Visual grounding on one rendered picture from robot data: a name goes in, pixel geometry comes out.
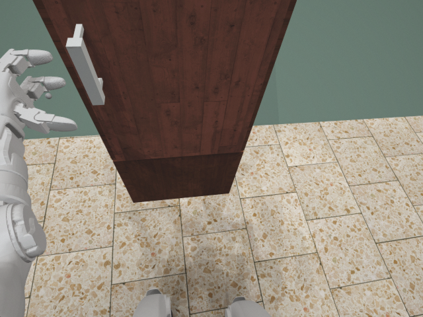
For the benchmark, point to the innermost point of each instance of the left robot hand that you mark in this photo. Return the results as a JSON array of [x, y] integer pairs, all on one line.
[[13, 64]]

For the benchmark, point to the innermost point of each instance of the robot right shin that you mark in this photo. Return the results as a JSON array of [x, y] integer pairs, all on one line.
[[237, 299]]

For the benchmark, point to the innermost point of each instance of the left robot upper arm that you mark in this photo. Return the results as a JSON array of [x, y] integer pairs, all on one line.
[[22, 239]]

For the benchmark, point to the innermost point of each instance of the robot shin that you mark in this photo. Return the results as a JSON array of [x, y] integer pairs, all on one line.
[[153, 291], [237, 299]]

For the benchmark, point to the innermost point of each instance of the robot left forearm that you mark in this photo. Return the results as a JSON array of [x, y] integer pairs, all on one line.
[[13, 168]]

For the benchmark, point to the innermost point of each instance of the handle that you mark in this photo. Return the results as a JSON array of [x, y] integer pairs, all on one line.
[[84, 66]]

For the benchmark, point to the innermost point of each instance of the cupboard door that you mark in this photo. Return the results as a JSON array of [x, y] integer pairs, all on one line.
[[180, 77]]

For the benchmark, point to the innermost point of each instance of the robot left shin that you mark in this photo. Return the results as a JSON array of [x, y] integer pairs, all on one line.
[[153, 291]]

